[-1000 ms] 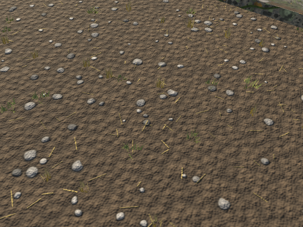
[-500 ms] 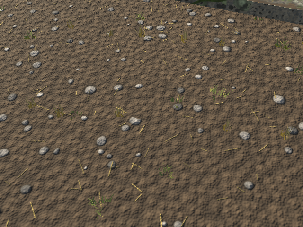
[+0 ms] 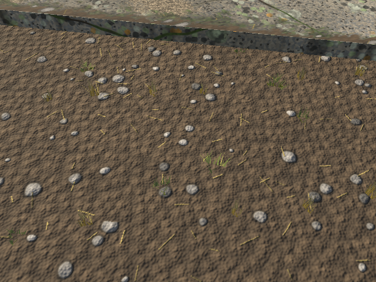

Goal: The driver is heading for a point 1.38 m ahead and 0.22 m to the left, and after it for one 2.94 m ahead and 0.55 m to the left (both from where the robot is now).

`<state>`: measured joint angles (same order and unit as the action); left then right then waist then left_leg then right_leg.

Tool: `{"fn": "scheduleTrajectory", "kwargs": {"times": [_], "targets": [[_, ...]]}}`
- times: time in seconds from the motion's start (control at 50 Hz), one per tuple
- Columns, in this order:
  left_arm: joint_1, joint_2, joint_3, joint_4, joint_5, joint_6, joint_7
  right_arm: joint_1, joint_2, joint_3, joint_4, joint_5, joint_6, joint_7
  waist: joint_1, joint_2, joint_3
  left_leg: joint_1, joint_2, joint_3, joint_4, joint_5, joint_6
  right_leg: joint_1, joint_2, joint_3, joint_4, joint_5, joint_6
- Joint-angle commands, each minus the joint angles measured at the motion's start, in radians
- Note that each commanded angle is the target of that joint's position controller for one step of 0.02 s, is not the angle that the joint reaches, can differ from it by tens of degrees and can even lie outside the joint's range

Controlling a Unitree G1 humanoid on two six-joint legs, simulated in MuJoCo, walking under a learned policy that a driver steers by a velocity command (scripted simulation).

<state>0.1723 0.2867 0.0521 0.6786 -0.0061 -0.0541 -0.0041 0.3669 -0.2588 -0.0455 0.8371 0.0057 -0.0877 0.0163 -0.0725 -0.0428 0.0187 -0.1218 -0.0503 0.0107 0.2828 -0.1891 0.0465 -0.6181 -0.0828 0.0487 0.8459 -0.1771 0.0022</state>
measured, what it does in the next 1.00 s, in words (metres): walks ahead: right foot, then left foot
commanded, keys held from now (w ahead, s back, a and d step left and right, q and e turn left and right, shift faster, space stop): w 1.00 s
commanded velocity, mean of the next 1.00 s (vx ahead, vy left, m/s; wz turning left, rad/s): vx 0.50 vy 0.00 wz -0.03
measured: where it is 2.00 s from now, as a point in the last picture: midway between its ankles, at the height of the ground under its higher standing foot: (178, 150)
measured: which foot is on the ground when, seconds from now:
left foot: down 0.00-0.24, up 0.26-0.72, down 0.74-1.00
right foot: up 0.00-0.20, down 0.22-0.74, up 0.76-1.00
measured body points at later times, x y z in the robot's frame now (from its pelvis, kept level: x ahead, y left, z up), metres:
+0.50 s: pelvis +0.27 -0.07 +0.00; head +0.29 -0.08 +0.45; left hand +0.31 +0.21 -0.11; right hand +0.43 -0.33 -0.11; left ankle +0.39 +0.11 -0.68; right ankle +0.24 -0.15 -0.75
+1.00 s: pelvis +0.54 +0.00 +0.00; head +0.57 +0.01 +0.45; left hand +0.68 +0.27 -0.11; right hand +0.60 -0.28 -0.12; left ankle +0.54 +0.08 -0.75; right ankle +0.63 -0.18 -0.68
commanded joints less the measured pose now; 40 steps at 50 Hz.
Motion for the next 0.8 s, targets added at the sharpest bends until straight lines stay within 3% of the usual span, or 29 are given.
{"fn": "scheduleTrajectory", "kwargs": {"times": [0.02,0.08,0.14,0.18,0.2,0.22,0.24,0.26,0.28,0.3,0.32,0.36,0.42,0.46,0.54,0.62,0.66,0.7,0.72,0.74,0.76,0.78,0.8], "targets": [[-0.092,0.024,-0.002,-0.081,-0.003,-0.021,-0.010,-0.043,-0.185,-0.041,-0.057,0.010,-0.009,-0.008,0.006,0.120,0.009,0.002,0.237,-0.149,-0.136,0.205,0.158,0.011,0.003,-0.019,-0.168,0.154,0.010],[-0.170,0.032,-0.001,-0.103,-0.012,-0.026,-0.021,0.013,-0.192,-0.041,-0.024,0.017,0.002,-0.008,-0.019,0.120,0.026,0.029,0.255,-0.136,-0.120,0.209,0.146,0.052,0.026,-0.033,-0.255,0.207,0.005],[-0.205,0.052,0.005,-0.123,-0.014,-0.032,-0.033,0.030,-0.207,-0.046,-0.002,0.022,0.017,-0.012,-0.006,0.128,0.040,0.107,0.297,-0.148,-0.077,0.258,0.127,0.062,0.037,-0.032,-0.315,0.137,-0.031],[-0.122,0.084,0.021,-0.103,-0.009,-0.035,-0.033,0.007,-0.225,-0.050,0.002,0.024,0.028,-0.018,0.059,0.132,-0.005,0.124,0.288,-0.120,0.029,0.455,0.100,0.206,0.069,-0.062,-0.366,0.105,-0.065],[0.004,0.122,0.043,-0.062,-0.003,-0.033,-0.026,0.005,-0.211,-0.044,0.001,0.022,0.031,-0.020,0.120,0.113,-0.087,0.090,0.244,-0.079,0.179,0.573,0.077,0.393,0.089,-0.082,-0.385,0.113,-0.093],[0.181,0.180,0.064,-0.025,0.005,-0.030,-0.016,-0.006,-0.170,-0.026,-0.020,0.004,0.028,-0.022,0.195,0.058,-0.221,-0.068,0.197,-0.038,0.432,0.436,0.040,0.674,-0.029,0.040,-0.346,0.133,-0.148],[0.264,0.286,0.085,-0.009,0.014,-0.022,-0.011,0.095,-0.060,0.011,-0.050,-0.008,0.009,-0.018,0.163,-0.200,-0.352,-0.462,0.032,0.012,0.817,-0.099,-0.034,1.020,-0.279,0.482,-0.404,0.010,-0.303],[0.286,0.203,0.065,0.000,0.000,-0.017,-0.014,0.073,-0.121,-0.001,-0.034,0.007,-0.011,-0.012,0.188,-0.195,-0.391,-0.598,0.030,-0.111,0.964,-0.381,-0.033,1.024,-0.309,0.681,-0.520,-0.140,-0.337],[0.211,0.163,0.047,-0.004,-0.003,-0.019,-0.015,-0.009,-0.187,-0.021,-0.059,0.031,-0.023,-0.006,0.176,-0.127,-0.223,-0.674,0.087,-0.112,1.002,-0.320,-0.022,0.898,-0.274,0.547,-0.543,-0.159,-0.293],[0.149,0.136,0.037,-0.011,0.000,-0.020,-0.016,-0.071,-0.180,-0.020,-0.070,0.031,-0.025,-0.006,0.152,-0.066,-0.139,-0.656,0.132,-0.086,0.964,-0.230,-0.018,0.765,-0.226,0.421,-0.561,-0.099,-0.264],[0.098,0.110,0.029,-0.011,0.006,-0.021,-0.021,-0.099,-0.168,-0.021,-0.074,0.016,-0.022,-0.008,0.123,-0.029,-0.071,-0.623,0.157,-0.075,0.902,-0.170,-0.026,0.644,-0.186,0.339,-0.594,-0.010,-0.250],[0.052,0.087,0.023,-0.009,0.014,-0.032,-0.025,-0.069,-0.139,-0.022,-0.061,0.005,-0.002,-0.008,0.069,-0.055,-0.047,-0.515,0.187,-0.080,0.833,-0.098,-0.039,0.510,-0.141,0.248,-0.653,0.099,-0.239],[0.066,0.112,0.032,0.021,0.006,-0.049,-0.021,-0.098,-0.105,-0.015,-0.069,-0.002,0.020,-0.013,0.053,-0.033,-0.021,-0.520,0.192,-0.069,0.736,-0.017,-0.066,0.452,-0.132,0.163,-0.703,0.199,-0.257],[0.092,0.126,0.036,0.043,0.005,-0.048,-0.013,-0.171,-0.095,-0.011,-0.090,-0.007,0.019,-0.013,0.070,-0.013,0.002,-0.549,0.193,-0.068,0.613,0.095,-0.074,0.460,-0.121,0.119,-0.718,0.220,-0.249],[0.155,0.151,0.039,0.085,-0.004,-0.039,-0.001,-0.313,-0.073,0.001,-0.123,0.000,0.006,0.003,0.121,-0.007,0.031,-0.496,0.153,-0.037,0.372,0.286,-0.067,0.470,-0.094,0.044,-0.727,0.197,-0.211],[0.229,0.163,0.042,0.138,-0.012,-0.023,0.004,-0.419,-0.083,0.002,-0.164,0.010,-0.003,0.023,0.152,-0.005,0.057,-0.514,0.131,-0.039,0.267,0.269,-0.043,0.590,-0.143,0.054,-0.685,0.200,-0.202],[0.238,0.171,0.046,0.156,-0.014,-0.011,0.008,-0.431,-0.096,0.000,-0.177,0.009,-0.007,0.033,0.141,-0.013,0.054,-0.511,0.122,-0.039,0.232,0.198,-0.017,0.659,-0.171,0.064,-0.641,0.259,-0.187],[0.225,0.184,0.050,0.163,-0.014,0.000,0.013,-0.374,-0.122,-0.011,-0.165,0.007,-0.010,0.035,0.102,-0.035,0.014,-0.405,0.089,-0.008,0.210,0.124,0.011,0.694,-0.171,0.057,-0.560,0.437,-0.166],[0.208,0.185,0.048,0.163,-0.013,0.006,0.015,-0.275,-0.148,-0.027,-0.137,0.004,-0.011,0.031,0.043,-0.034,-0.047,-0.257,0.057,0.024,0.184,0.125,0.035,0.681,-0.138,0.026,-0.442,0.593,-0.146],[0.208,0.158,0.036,0.155,-0.005,0.009,0.018,-0.115,-0.199,-0.051,-0.091,0.000,-0.010,0.021,-0.023,-0.012,-0.161,-0.006,0.084,0.001,0.207,0.160,0.072,0.585,-0.085,-0.015,-0.244,0.586,-0.115],[0.286,0.072,0.006,0.122,0.009,-0.004,0.014,0.025,-0.297,-0.074,-0.072,-0.020,-0.006,0.012,-0.028,0.156,-0.335,0.404,0.334,-0.353,0.230,0.137,0.200,0.235,0.026,-0.070,0.131,0.254,-0.050],[0.332,0.027,-0.010,0.139,0.005,-0.025,0.008,0.070,-0.277,-0.070,-0.050,-0.002,0.001,0.017,-0.023,0.310,-0.423,0.548,0.443,-0.704,0.084,-0.044,0.288,-0.005,0.147,0.019,0.345,-0.404,-0.021],[0.237,0.133,0.017,0.126,-0.021,-0.040,0.001,0.031,-0.203,-0.047,-0.055,0.010,0.002,0.015,-0.042,0.221,-0.298,0.466,0.410,-0.643,0.040,-0.166,0.240,-0.118,0.085,0.079,0.432,-0.394,-0.033]]}}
